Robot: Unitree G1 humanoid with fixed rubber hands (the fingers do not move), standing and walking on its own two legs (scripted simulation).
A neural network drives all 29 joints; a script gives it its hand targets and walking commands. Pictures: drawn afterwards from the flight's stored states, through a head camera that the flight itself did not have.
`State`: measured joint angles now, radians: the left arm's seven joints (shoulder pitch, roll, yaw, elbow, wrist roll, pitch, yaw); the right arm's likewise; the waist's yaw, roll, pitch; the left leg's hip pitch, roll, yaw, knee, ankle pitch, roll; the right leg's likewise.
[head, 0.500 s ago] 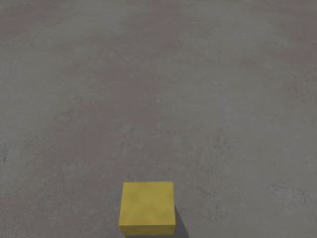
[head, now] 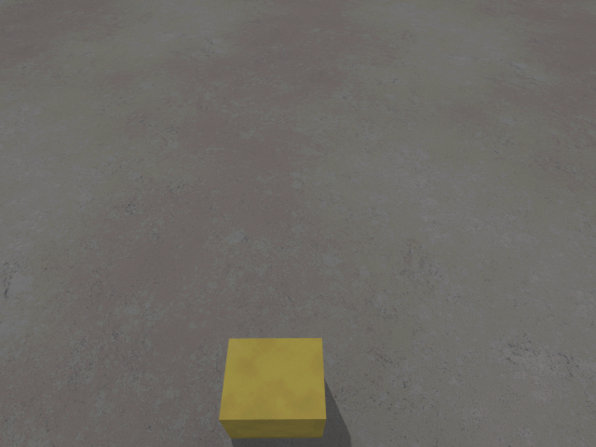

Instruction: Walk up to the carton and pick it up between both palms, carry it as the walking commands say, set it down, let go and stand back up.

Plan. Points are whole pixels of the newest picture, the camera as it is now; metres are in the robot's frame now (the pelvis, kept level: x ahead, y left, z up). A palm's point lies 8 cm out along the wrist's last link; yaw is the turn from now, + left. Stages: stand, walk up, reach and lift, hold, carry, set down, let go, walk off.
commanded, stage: reach and lift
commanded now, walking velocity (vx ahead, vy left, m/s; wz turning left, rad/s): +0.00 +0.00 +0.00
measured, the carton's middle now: (276, 388) +0.41 +0.07 -0.67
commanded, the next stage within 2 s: none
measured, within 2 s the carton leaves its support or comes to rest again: neither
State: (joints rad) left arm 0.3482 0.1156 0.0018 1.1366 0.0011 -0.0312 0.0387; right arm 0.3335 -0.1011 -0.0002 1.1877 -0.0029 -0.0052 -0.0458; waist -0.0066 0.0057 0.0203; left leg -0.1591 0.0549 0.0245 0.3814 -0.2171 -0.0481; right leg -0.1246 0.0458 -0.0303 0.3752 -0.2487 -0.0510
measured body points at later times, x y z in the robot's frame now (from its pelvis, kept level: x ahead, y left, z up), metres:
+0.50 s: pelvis -0.02 +0.03 -0.04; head +0.11 +0.03 +0.39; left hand +0.15 +0.22 -0.17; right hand +0.13 -0.19 -0.18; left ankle -0.01 +0.15 -0.74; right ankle -0.03 -0.08 -0.74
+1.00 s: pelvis -0.11 +0.04 -0.09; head +0.05 +0.04 +0.33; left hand +0.24 +0.25 -0.19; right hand +0.23 -0.19 -0.19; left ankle -0.01 +0.15 -0.74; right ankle -0.03 -0.08 -0.74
